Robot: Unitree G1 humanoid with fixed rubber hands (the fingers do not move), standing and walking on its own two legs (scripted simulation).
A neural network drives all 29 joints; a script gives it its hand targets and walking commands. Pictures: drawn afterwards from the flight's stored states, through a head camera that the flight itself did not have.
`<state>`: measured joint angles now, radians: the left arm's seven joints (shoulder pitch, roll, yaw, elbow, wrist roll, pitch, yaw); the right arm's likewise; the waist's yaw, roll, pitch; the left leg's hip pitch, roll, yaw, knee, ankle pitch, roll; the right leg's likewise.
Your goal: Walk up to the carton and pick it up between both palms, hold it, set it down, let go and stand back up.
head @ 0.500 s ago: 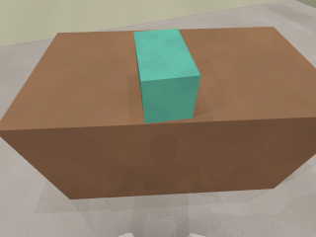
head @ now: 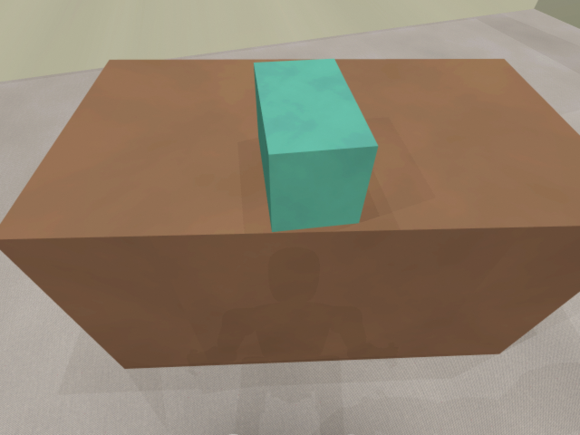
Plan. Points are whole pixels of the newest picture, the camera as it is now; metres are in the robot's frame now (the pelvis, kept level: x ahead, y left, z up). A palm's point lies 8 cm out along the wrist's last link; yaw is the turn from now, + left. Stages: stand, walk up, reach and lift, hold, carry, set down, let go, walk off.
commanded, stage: walk up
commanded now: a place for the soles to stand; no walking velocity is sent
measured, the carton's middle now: (304, 140) +0.64 -0.01 +0.06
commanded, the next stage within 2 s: none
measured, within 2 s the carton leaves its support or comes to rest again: neither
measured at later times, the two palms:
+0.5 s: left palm out of the picture +0.11 +0.31 -0.07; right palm out of the picture +0.14 -0.34 -0.07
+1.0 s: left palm (88, 411) +0.20 +0.31 -0.11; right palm (534, 403) +0.20 -0.33 -0.07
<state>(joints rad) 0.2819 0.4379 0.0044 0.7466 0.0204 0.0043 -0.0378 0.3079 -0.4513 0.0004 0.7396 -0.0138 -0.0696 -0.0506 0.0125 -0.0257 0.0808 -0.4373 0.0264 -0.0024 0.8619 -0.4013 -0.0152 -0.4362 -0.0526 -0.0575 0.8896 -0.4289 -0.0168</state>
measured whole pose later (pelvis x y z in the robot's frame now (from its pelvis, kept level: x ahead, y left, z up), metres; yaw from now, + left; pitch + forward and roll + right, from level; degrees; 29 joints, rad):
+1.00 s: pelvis +0.13 -0.01 +0.00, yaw -1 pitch -2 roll +1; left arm 0.30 0.47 0.00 0.80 0.03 0.00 -0.04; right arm 0.36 -0.44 0.00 0.74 0.00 -0.09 -0.03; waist 0.01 -0.07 0.08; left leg -0.45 0.00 0.03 0.87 -0.38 0.02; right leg -0.48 -0.06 -0.01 0.88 -0.37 -0.02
